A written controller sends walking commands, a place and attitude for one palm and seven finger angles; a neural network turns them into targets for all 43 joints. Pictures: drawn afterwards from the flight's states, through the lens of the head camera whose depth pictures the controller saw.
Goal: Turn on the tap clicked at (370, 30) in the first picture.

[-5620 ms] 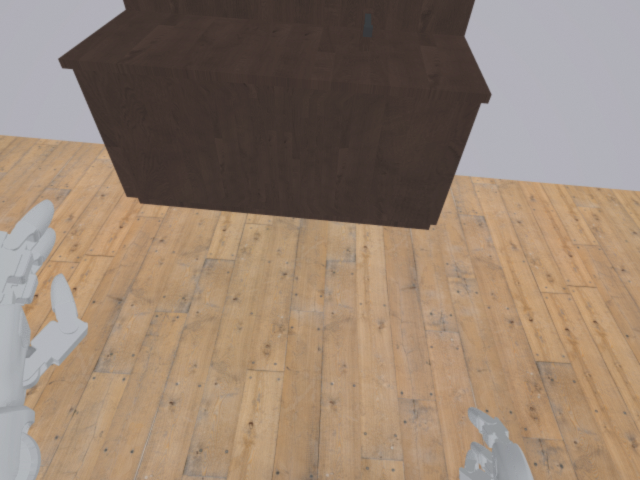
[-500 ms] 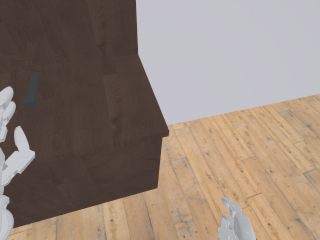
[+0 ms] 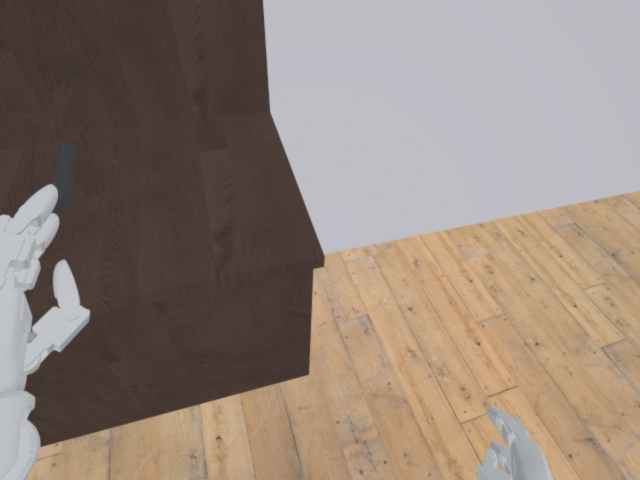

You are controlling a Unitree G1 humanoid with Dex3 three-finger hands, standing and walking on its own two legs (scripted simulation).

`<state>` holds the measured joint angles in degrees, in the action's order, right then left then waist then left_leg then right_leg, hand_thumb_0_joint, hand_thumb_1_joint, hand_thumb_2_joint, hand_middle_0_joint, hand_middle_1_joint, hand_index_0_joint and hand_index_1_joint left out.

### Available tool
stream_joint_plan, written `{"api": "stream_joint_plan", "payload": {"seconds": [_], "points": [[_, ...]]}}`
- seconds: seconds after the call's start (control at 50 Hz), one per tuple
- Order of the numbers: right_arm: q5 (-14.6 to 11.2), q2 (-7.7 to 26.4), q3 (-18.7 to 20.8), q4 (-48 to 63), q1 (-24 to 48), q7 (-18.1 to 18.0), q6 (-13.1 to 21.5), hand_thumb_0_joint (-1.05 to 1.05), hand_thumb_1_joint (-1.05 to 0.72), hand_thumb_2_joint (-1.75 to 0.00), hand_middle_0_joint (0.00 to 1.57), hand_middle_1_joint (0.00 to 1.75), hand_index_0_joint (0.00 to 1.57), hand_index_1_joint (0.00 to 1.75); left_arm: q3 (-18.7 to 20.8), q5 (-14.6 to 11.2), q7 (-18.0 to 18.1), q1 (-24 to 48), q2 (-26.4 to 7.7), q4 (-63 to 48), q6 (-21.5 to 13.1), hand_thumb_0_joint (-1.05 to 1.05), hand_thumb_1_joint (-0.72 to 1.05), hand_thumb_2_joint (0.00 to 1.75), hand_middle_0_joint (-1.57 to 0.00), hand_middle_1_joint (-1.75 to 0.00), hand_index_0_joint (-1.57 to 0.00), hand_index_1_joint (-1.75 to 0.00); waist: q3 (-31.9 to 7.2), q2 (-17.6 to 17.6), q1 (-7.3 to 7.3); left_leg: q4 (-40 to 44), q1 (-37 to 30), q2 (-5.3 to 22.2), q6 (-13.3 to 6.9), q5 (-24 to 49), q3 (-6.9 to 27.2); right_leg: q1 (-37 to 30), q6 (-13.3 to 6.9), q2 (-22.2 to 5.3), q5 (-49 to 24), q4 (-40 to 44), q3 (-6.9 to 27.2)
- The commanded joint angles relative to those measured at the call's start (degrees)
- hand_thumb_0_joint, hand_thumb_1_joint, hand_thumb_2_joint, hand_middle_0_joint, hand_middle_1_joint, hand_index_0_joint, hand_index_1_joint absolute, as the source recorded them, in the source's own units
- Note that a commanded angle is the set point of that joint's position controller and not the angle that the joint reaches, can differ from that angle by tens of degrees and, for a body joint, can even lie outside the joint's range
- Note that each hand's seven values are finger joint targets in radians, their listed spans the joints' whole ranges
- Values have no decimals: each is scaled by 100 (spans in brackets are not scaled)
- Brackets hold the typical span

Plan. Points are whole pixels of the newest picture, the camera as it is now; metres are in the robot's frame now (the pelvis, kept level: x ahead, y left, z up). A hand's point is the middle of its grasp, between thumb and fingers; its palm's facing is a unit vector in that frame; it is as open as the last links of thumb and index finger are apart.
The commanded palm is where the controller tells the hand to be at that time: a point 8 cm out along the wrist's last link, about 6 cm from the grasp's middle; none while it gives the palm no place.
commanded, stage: come to a stop and stand still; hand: left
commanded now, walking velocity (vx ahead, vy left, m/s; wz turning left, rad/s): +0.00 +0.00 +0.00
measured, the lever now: (58, 200) +0.47 +0.45 +0.05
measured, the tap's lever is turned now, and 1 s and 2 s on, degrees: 0 0 0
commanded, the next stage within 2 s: look again from close up in 1.02 s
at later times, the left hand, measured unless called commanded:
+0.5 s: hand (54, 280) +0.24 +0.27 +0.18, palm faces +0.38 -0.83 -0.40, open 7.4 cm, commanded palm +0.18 +0.30 +0.18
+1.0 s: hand (60, 262) +0.27 +0.28 +0.17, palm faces +0.34 -0.86 -0.38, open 7.4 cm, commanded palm +0.21 +0.32 +0.18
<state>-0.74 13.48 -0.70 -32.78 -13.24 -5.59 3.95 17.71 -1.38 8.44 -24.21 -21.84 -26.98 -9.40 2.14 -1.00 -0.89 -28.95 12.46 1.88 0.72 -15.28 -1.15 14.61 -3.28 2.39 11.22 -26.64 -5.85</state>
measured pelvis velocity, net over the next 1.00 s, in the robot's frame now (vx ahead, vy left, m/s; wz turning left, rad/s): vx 0.04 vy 0.05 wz -0.05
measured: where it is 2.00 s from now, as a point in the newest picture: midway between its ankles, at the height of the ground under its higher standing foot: outside the picture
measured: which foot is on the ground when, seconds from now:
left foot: down 0.00-1.00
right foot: down 0.00-1.00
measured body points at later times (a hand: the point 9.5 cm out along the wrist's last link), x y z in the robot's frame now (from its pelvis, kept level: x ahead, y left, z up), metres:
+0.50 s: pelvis +0.00 +0.03 +0.00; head +0.04 +0.04 +0.45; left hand +0.22 +0.31 +0.20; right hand +0.14 -0.20 -0.09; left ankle +0.00 +0.12 -0.74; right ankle +0.04 -0.07 -0.74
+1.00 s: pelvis +0.04 +0.05 +0.01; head +0.07 +0.06 +0.45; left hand +0.24 +0.33 +0.19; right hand +0.23 -0.18 -0.06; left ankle +0.00 +0.12 -0.74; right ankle +0.04 -0.07 -0.74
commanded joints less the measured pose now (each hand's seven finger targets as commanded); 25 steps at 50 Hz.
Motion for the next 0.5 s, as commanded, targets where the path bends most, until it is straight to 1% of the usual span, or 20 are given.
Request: {"api": "stream_joint_plan", "payload": {"seconds": [0.0,0.02,0.04,0.06,0.08,0.12,0.14,0.16,0.18,0.22,0.24,0.26,0.28,0.3,0.32,0.36,0.4,0.44,0.46,0.48], "points": [[12,302,37,731,486,169,743,0,-90,-90,20,30,20,30,1738,-135,44,2665,-1852,91,-847,0,90,90,-20,-30,-20,-30,-277,690,-130,245,905,78,-155,-747,132,26,118,-546,1216,779,1198],[47,576,175,703,300,228,742,0,-90,-90,20,30,20,30,1340,-190,-33,1998,-1389,600,-812,0,90,90,-20,-30,-20,-30,-301,562,-109,-254,504,-126,-88,-583,23,196,-58,-840,973,1081,1621],[51,574,188,711,218,302,746,0,-90,-90,20,30,20,30,1085,-235,-102,1545,-1170,510,-843,0,90,90,-20,-30,-20,-30,-473,357,-101,-521,375,-217,-94,-574,58,274,-117,-1115,980,1261,1908],[26,549,194,755,204,430,761,0,-90,-90,20,30,20,30,833,-381,-205,869,-672,674,-857,0,90,90,-20,-30,-20,-30,-661,207,-150,-504,330,-195,-104,-501,85,45,-88,-1237,1009,1289,1904],[-30,534,183,828,167,518,747,0,-90,-90,20,30,20,30,582,-380,-249,470,-429,213,-868,0,90,90,-20,-30,-20,-30,-647,-11,-154,-410,333,-163,-121,-467,57,-117,17,-1247,1027,1371,1945],[-36,520,180,758,252,577,724,0,-90,-90,20,30,20,30,478,-323,-253,220,-429,-391,-824,0,90,90,-20,-30,-20,-30,-679,-546,-104,-73,214,-144,-136,-308,104,-203,111,-1077,1133,1369,1617],[-47,521,182,744,296,564,720,0,-90,-90,20,30,20,30,473,-306,-258,257,-454,-535,-769,0,90,90,-20,-30,-20,-30,-681,-706,-65,112,127,-131,-116,-220,153,-173,123,-941,1279,1337,1453],[-54,562,189,760,413,526,717,0,-90,-90,20,30,20,30,626,-321,-211,320,-643,-569,-724,0,90,90,-20,-30,-20,-30,-602,-521,-82,320,-61,-120,-115,-195,179,29,149,-796,1446,1329,1375],[-33,543,179,769,453,480,719,0,-90,-90,20,30,20,30,694,-287,-199,375,-703,-668,-706,0,90,90,-20,-30,-20,-30,-570,-489,-51,534,-18,-89,-126,-320,281,56,190,-667,1630,1296,1262],[22,544,146,806,565,382,721,0,-90,-90,20,30,20,30,1091,-220,-150,500,-1035,-860,-716,0,90,90,-20,-30,-20,-30,-498,-206,-45,898,233,-5,-154,-529,421,-51,264,-479,1645,1175,1111],[52,535,130,836,626,347,721,0,-90,-90,20,30,20,30,1226,-179,-124,599,-1166,-1048,-751,0,90,90,-20,-30,-20,-30,-499,48,-39,1033,403,46,-195,-682,503,-202,278,-433,1502,1088,1093],[92,571,97,834,677,304,713,0,-90,-90,20,30,20,30,1510,-141,-75,1004,-1558,-1491,-815,0,90,90,-20,-30,-20,-30,-468,550,-29,1252,567,90,-190,-829,613,-330,278,-357,1314,900,1029],[116,512,83,835,641,280,737,0,-90,-90,20,30,20,30,1350,-118,-81,969,-1295,-1448,-848,0,90,90,-20,-30,-20,-30,-466,842,-1,1411,740,207,-234,-1049,725,-506,279,-322,1028,654,884],[124,501,69,839,630,271,756,0,-90,-90,20,30,20,30,1347,-90,-62,969,-1268,-1449,-853,0,90,90,-20,-30,-20,-30,-532,1099,-28,1529,906,273,-264,-1140,784,-782,285,-268,655,431,797],[125,486,70,845,634,269,783,0,-90,-90,20,30,20,30,1294,-79,-54,958,-1200,-1473,-845,0,90,90,-20,-30,-20,-30,-592,1234,-37,1481,970,283,-287,-1044,721,-983,284,-279,344,336,750],[157,499,63,829,656,291,851,0,-90,-90,20,30,20,30,1240,-77,-69,1012,-1158,-1565,-840,0,90,90,-20,-30,-20,-30,-773,1231,-32,1283,801,196,-230,-465,621,-1098,254,-322,-23,339,727],[161,534,107,778,564,314,917,0,-90,-90,20,30,20,30,1090,-84,-84,730,-931,-1406,-840,0,90,90,-20,-30,-20,-30,-921,858,-53,1081,645,88,-182,-67,505,-1163,242,-377,-212,440,743],[164,573,170,692,510,351,932,0,-90,-90,20,30,20,30,937,-102,-96,329,-711,-1112,-788,0,90,90,-20,-30,-20,-30,-966,357,-38,814,429,-4,-150,308,420,-1077,210,-453,-435,622,887],[153,586,194,658,477,372,918,0,-90,-90,20,30,20,30,811,-119,-122,137,-528,-891,-750,0,90,90,-20,-30,-20,-30,-989,271,-12,792,300,-28,-111,530,416,-998,189,-454,-568,626,898],[146,610,204,648,450,386,886,0,-90,-90,20,30,20,30,755,-122,-130,55,-486,-824,-716,0,90,90,-20,-30,-20,-30,-946,189,-1,799,278,-5,-85,648,436,-941,197,-440,-659,612,885]]}}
